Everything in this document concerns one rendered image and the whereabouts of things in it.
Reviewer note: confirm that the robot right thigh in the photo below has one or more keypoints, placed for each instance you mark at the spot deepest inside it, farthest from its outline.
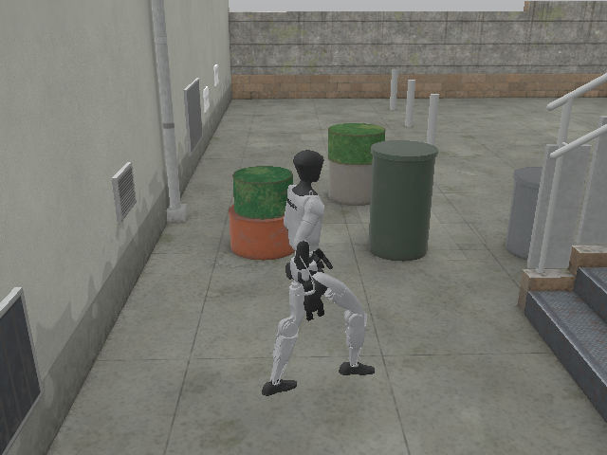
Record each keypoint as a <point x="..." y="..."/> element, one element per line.
<point x="337" y="292"/>

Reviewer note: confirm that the right robot hand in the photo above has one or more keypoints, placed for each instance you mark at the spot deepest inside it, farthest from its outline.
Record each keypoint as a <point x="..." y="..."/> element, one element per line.
<point x="311" y="304"/>

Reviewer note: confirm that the robot right forearm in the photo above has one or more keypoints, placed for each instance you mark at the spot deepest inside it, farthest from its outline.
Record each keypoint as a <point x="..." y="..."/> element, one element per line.
<point x="303" y="275"/>

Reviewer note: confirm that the robot torso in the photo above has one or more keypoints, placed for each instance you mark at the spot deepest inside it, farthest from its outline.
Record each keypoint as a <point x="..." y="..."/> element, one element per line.
<point x="295" y="214"/>

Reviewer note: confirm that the left robot upper arm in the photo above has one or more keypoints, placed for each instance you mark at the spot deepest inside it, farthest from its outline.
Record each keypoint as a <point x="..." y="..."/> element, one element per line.
<point x="290" y="187"/>

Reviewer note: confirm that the right robot upper arm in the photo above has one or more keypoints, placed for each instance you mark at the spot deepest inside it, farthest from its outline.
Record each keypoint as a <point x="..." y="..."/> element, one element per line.
<point x="313" y="211"/>

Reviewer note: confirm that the left robot hand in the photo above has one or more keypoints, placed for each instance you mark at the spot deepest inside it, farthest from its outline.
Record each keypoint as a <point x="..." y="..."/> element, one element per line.
<point x="317" y="256"/>

